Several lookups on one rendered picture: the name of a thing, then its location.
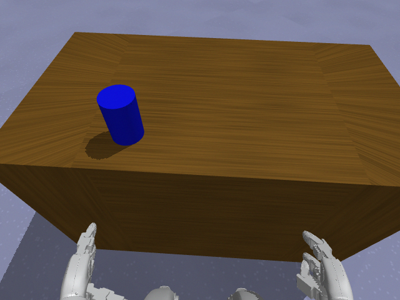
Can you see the right robot hand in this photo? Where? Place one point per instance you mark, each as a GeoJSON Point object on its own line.
{"type": "Point", "coordinates": [329, 280]}

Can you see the can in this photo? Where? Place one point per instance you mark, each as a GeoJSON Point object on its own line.
{"type": "Point", "coordinates": [119, 108]}

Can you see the left robot hand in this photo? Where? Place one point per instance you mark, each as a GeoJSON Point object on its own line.
{"type": "Point", "coordinates": [77, 277]}

